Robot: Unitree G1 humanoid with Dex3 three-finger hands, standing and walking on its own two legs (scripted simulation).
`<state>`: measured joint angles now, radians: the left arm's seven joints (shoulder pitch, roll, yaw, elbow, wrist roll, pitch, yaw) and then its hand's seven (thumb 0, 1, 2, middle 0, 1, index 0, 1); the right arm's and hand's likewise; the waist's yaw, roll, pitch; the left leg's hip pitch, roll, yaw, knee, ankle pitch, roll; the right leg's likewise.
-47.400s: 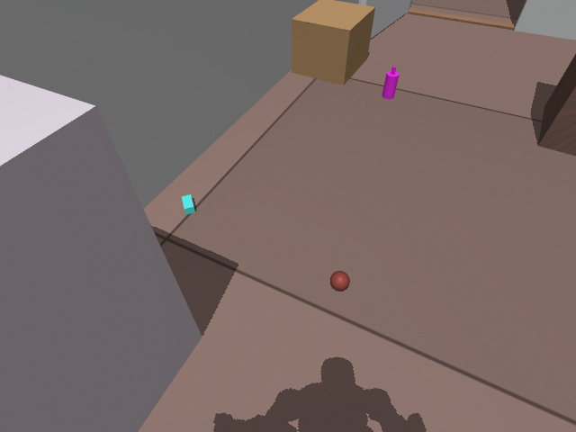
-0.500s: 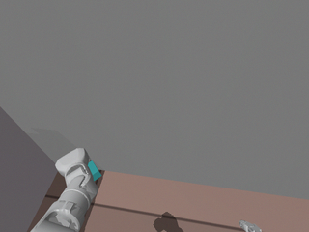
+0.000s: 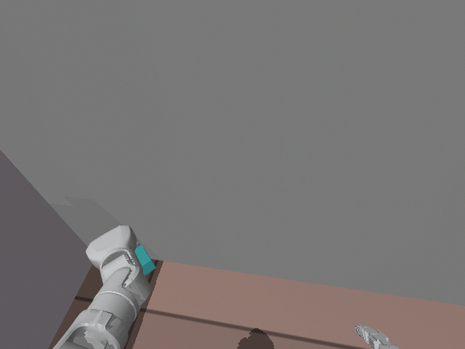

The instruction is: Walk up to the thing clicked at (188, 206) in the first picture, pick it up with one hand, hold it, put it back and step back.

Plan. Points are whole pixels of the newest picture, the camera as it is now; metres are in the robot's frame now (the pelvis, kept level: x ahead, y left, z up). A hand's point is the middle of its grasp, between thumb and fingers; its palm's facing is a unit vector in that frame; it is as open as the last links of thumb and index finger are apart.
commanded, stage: hold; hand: left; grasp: from above
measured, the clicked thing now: (130, 268) +0.32 +0.24 -0.09
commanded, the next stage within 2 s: crouch in 0.96 s
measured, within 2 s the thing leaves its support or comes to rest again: neither
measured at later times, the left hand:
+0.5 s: hand (125, 271) +0.30 +0.22 -0.04, palm faces -0.32 -0.28 -0.90, open 7.6 cm
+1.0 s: hand (127, 267) +0.30 +0.22 -0.04, palm faces -0.33 -0.28 -0.90, open 7.7 cm
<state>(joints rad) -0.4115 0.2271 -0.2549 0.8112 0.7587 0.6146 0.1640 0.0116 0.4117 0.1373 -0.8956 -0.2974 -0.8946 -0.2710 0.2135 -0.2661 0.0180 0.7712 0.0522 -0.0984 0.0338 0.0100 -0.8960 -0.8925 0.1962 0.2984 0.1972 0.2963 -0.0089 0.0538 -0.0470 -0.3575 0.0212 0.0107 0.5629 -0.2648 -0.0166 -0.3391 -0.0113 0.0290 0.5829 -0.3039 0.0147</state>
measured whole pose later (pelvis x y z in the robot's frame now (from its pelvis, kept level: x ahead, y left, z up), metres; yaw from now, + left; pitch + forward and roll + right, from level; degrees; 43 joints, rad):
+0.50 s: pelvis +0.00 +0.00 +0.00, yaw +0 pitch +2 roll +0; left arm -0.36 0.22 -0.28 0.71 0.76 0.67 0.12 0.01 0.39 0.17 -0.88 -0.33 -0.88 -0.31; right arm 0.18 -0.26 0.03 0.75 0.06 -0.11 0.03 0.01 -0.90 -0.89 0.20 0.30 0.20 0.30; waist 0.01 0.06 -0.04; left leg -0.33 0.02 0.01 0.55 -0.26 -0.02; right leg -0.31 -0.01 0.02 0.57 -0.30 0.01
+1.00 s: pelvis +0.00 +0.00 +0.00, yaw +0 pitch +3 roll +0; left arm -0.39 0.21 -0.29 0.74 0.75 0.69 0.14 0.01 0.37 0.20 -0.88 -0.37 -0.88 -0.34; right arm 0.18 -0.26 0.03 0.76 0.05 -0.11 0.03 0.01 -0.90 -0.90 0.20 0.30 0.20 0.30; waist 0.01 0.05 -0.04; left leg -0.33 0.02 0.01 0.55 -0.27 -0.02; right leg -0.31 -0.01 0.02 0.57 -0.30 0.02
